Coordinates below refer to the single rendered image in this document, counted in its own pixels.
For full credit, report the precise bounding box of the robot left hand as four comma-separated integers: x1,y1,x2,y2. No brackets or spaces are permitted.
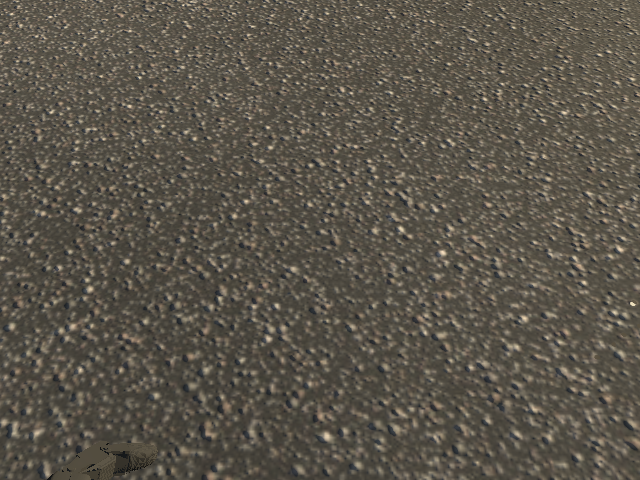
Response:
44,441,158,480

